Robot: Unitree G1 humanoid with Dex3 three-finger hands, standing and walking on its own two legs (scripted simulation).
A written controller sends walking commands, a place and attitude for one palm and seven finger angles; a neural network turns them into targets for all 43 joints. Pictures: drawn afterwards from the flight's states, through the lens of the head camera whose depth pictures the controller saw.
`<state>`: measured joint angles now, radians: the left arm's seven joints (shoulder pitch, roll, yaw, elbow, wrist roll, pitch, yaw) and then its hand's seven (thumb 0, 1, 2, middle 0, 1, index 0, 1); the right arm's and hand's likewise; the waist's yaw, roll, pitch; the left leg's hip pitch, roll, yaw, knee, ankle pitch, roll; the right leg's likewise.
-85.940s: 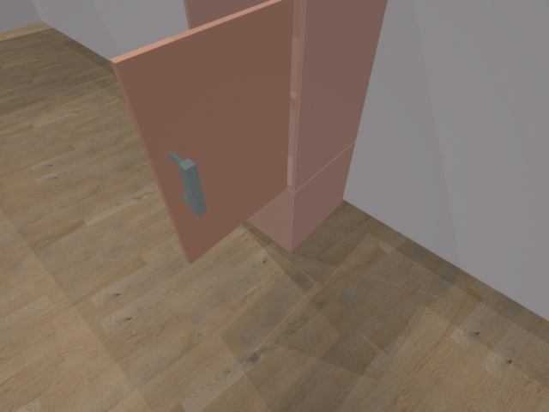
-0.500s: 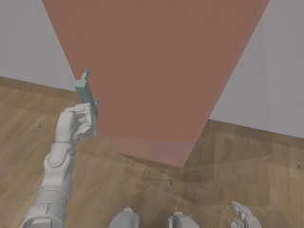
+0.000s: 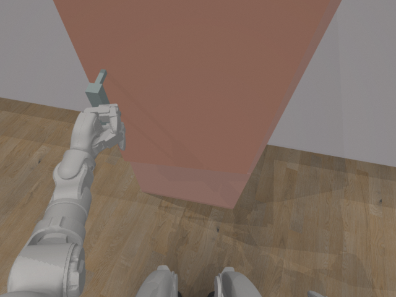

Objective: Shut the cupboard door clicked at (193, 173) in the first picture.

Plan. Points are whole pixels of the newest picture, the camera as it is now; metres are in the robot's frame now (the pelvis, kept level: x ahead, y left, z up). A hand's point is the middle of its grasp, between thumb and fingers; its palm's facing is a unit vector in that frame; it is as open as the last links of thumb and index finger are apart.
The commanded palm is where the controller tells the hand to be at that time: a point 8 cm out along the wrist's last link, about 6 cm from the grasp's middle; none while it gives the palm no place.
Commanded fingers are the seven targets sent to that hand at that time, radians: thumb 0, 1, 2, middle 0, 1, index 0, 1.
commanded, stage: push the door shut along its arc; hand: left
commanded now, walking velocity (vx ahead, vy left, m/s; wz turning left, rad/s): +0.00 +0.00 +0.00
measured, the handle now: (107, 104) +0.51 +0.20 +0.06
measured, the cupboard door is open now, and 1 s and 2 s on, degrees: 5 0 0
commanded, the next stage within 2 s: pull the fist back off the door in 0.50 s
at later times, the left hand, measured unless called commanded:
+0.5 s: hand (135, 120) +0.46 +0.13 +0.06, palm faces -0.22 -0.97 -0.03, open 3.1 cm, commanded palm +0.48 +0.17 +0.06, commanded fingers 0.00 0.90 0.90 -1.30 -1.50 -1.30 -1.50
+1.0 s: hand (145, 111) +0.49 +0.12 +0.06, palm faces +0.04 -1.00 -0.04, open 3.1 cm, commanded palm +0.44 +0.17 +0.06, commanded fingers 0.00 0.90 0.90 -1.30 -1.50 -1.30 -1.50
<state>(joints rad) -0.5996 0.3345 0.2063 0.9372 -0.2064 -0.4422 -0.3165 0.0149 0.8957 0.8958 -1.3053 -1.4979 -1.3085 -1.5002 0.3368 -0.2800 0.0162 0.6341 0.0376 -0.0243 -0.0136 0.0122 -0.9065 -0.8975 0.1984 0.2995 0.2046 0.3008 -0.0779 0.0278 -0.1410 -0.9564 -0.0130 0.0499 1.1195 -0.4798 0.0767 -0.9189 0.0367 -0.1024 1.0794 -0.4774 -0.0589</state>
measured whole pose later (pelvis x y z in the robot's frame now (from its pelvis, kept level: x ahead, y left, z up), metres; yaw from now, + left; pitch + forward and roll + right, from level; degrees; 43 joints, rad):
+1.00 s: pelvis -0.02 -0.02 -0.01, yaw -2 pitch +21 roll -1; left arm -0.82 0.38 0.35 1.16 -0.08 -0.45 -0.07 0.01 0.89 0.90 -1.30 -1.50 -1.29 -1.50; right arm 0.43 -0.27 0.02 0.62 0.00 -0.01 0.04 0.01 -0.91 -0.90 0.20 0.30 0.20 0.30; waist -0.17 0.05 -0.15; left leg -1.06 0.02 0.07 1.15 -0.46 0.05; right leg -1.05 0.07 -0.08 1.12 -0.45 -0.08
